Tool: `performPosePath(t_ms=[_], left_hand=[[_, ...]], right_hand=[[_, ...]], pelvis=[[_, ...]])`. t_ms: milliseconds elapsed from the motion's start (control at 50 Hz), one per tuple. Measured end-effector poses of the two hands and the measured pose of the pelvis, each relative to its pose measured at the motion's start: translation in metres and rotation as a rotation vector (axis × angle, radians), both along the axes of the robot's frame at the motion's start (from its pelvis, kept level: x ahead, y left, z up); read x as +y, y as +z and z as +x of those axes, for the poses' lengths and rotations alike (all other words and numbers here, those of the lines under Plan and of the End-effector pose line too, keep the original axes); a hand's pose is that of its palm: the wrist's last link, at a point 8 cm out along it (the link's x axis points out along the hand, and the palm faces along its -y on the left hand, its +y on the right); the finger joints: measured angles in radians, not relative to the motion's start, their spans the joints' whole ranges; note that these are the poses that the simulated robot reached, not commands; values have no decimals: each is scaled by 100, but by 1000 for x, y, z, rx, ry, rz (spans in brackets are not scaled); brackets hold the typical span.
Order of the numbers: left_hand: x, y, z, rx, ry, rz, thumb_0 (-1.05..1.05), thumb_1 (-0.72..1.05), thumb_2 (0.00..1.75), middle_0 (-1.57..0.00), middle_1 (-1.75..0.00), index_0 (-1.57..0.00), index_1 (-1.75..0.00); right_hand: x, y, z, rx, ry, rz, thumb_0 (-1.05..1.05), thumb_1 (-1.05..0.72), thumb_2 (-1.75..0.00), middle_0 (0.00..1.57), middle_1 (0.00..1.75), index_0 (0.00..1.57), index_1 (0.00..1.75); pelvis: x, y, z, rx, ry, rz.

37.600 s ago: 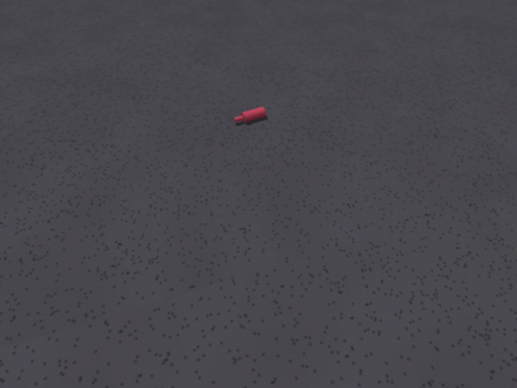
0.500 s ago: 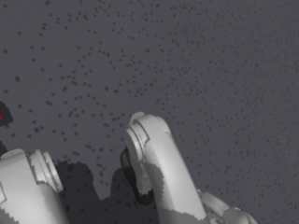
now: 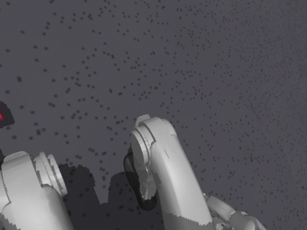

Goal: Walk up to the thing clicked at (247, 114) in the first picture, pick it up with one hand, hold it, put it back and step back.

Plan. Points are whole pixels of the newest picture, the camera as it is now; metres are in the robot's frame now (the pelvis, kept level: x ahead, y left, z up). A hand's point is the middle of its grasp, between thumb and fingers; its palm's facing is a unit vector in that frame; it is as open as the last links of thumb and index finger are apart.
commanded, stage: open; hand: left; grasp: from above
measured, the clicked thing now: out of the picture +0.41 +0.34 -0.26
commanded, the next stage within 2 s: withdraw in 0.08 s
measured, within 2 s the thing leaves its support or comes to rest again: neither
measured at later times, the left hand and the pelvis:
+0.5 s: hand out of the picture +0.43 +0.34 -0.18, palm faces -0.25 -0.13 -0.96, open 13.9 cm; pelvis +0.01 +0.00 +0.01, yaw +1 degrees
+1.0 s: hand out of the picture +0.36 +0.31 -0.10, palm faces -0.52 -0.14 -0.84, open 13.8 cm; pelvis -0.02 -0.03 +0.06, yaw +8 degrees
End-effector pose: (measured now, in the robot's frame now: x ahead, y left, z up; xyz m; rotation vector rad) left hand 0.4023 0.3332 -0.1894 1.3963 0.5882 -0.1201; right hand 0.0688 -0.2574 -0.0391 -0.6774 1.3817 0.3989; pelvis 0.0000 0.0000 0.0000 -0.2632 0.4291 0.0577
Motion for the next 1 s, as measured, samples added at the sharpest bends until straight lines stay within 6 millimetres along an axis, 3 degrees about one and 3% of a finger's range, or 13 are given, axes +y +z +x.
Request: performPosePath(t_ms=[260,360,460,560,660,740,840,1000], left_hand=[[-4,1,1,-5,-12,1,0,-41,98,-13,-103,-14,-102],[-5,11,9,-62,-15,2,0,-45,98,-10,-103,-12,-101],[1,49,19,-158,-23,40,0,-48,99,-9,-102,-11,-101],[9,110,17,-196,-1,100,0,-49,100,-9,-101,-10,-101],[14,167,4,-102,21,152,0,-48,100,-11,-101,-11,-101],[10,193,-7,4,36,117,0,-49,101,-11,-101,-11,-102],[-2,191,-23,116,-6,48,0,-50,103,-11,-102,-10,-104],[-15,146,-30,88,-153,-18,0,-50,103,-12,-102,-11,-103]], right_hand=[[4,-4,-3,-8,-5,22,0,-89,-89,20,30,20,30],[0,-3,-6,-8,-36,16,0,-90,-89,20,30,20,30],[-4,-4,-1,-27,-97,32,0,-90,-90,20,30,20,30],[-6,-10,20,-93,-201,78,0,-90,-90,20,30,20,30],[-3,-9,49,-167,-256,134,0,-91,-90,20,30,20,30],[-3,0,64,-219,-261,149,0,-91,-90,20,30,20,30],[-11,13,65,-241,-245,102,0,-91,-90,20,30,20,30],[-39,12,43,-171,-220,-63,0,-91,-90,20,30,20,30]], pelvis=[[-1,0,-2,-7,0,6],[-2,1,-1,4,0,9],[-3,7,4,46,3,17],[-4,21,7,113,17,36],[-7,45,1,135,42,77],[-11,63,-8,131,61,105],[-20,75,-15,118,76,130],[-29,58,-16,113,73,133]])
